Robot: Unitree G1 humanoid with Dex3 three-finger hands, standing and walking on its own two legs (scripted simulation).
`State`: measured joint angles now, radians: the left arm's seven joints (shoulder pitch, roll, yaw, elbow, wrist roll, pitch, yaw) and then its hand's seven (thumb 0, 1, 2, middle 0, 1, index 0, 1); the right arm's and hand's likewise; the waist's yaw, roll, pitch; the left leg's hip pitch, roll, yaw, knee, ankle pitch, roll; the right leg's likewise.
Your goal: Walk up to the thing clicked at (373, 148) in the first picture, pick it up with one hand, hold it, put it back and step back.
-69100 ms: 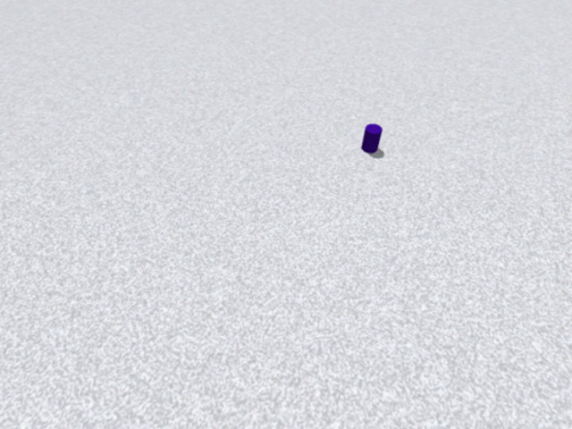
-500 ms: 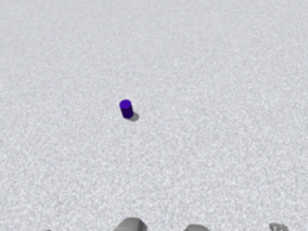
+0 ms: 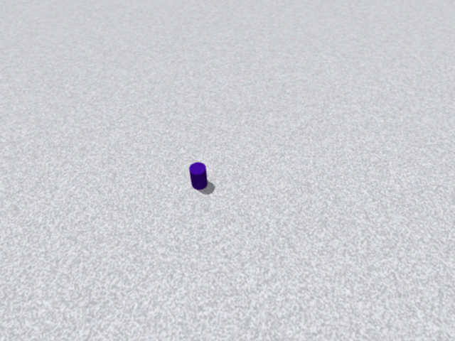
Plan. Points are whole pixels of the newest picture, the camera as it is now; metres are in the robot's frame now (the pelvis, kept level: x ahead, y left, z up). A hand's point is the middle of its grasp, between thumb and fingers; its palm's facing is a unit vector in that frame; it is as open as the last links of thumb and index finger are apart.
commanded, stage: step back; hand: left
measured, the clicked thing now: (198, 176) +1.05 +0.20 -0.70
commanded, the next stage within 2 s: stand in 0.48 s
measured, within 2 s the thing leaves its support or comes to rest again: neither
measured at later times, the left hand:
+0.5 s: hand (99, 335) +0.17 +0.27 -0.14, palm faces -0.03 -0.93 -0.37, open 7.4 cm
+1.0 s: hand out of the picture +0.10 +0.25 -0.14, palm faces -0.04 -0.94 -0.35, open 7.4 cm
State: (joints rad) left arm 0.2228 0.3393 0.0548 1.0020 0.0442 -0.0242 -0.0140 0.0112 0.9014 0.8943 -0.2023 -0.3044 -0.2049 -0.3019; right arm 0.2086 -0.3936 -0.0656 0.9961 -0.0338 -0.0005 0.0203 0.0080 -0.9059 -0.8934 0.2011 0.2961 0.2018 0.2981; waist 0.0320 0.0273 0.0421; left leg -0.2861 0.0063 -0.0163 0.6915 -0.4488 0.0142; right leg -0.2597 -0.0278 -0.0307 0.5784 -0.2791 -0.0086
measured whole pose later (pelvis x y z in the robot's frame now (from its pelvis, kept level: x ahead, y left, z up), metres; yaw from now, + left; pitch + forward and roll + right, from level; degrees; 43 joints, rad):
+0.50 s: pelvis +0.04 +0.01 +0.00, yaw -2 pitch -3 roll +0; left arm 0.08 0.36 0.03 1.04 0.01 -0.02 0.00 0.01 0.90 0.89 -0.20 -0.30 -0.20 -0.30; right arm 0.13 -0.34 -0.04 1.06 -0.02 -0.02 0.00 0.01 -0.91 -0.89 0.20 0.30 0.20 0.30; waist 0.00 0.01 0.07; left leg -0.16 0.00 0.04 0.55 -0.34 0.01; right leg -0.22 -0.03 0.00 0.57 -0.30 0.02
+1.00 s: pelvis +0.02 -0.01 +0.02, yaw -1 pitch -3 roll +0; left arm 0.09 0.35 0.00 1.16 0.02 -0.02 -0.01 0.01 0.90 0.89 -0.20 -0.30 -0.20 -0.30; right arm 0.09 -0.35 -0.02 1.14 -0.01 -0.01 0.01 0.01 -0.91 -0.89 0.20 0.30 0.20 0.30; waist 0.00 0.01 0.05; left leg -0.08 0.02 0.02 0.31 -0.18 -0.02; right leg -0.13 -0.01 -0.03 0.33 -0.14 -0.01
